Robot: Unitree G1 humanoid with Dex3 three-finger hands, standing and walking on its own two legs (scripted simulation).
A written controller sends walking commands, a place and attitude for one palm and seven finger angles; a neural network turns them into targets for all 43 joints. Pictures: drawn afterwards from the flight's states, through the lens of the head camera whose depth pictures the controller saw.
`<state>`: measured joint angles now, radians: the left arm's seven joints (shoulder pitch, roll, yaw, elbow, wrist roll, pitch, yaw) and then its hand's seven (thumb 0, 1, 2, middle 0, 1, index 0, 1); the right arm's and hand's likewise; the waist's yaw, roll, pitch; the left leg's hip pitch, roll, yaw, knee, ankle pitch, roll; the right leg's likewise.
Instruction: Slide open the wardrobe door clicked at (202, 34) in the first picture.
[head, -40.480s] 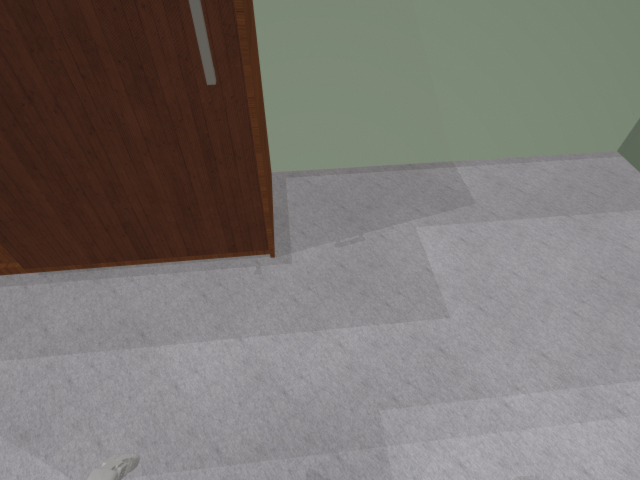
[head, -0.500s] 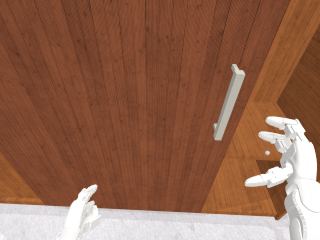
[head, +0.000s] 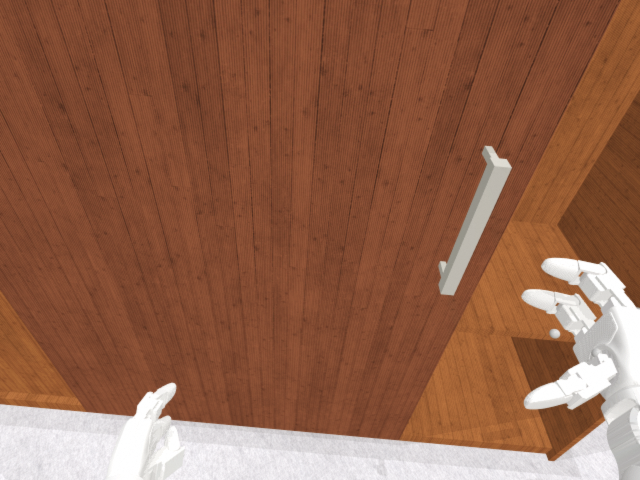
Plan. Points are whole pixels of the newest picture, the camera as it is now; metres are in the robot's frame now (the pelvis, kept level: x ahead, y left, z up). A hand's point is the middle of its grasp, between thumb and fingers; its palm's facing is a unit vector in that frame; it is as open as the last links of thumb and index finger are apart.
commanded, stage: draw the hand back to the body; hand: right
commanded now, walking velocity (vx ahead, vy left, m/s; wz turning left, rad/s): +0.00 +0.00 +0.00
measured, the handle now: (466, 226) +0.45 -0.20 +0.13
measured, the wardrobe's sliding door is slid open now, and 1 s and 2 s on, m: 0.47 0.47 0.47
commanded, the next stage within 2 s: step back with the hand held close in 1.28 s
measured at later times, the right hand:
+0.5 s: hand (592, 358) +0.22 -0.26 +0.15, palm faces +0.45 +0.84 -0.29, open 12.7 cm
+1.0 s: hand (610, 353) +0.21 -0.27 +0.17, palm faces +0.47 +0.81 -0.36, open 8.0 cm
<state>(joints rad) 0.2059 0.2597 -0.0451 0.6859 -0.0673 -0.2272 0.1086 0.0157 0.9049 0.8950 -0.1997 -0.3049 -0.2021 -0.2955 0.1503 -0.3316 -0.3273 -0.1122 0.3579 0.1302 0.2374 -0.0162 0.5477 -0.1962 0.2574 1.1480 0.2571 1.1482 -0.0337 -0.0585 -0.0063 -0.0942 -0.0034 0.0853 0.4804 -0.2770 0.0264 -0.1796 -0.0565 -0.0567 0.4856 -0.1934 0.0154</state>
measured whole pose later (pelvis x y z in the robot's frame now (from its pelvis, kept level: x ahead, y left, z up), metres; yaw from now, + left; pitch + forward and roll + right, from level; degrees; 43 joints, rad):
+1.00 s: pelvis +0.03 -0.01 +0.01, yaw +1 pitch -7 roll +0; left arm 0.18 0.24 0.00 0.68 0.01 -0.15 0.07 0.01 0.91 0.89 -0.20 -0.30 -0.20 -0.30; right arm 0.49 -0.34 -0.33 -0.41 0.08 -0.09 -0.13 0.01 -0.75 -0.82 0.22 0.39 0.22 0.39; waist -0.07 -0.05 0.04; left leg 0.02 0.00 0.07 0.35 -0.25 0.01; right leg -0.08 -0.05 -0.07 0.40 -0.20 0.01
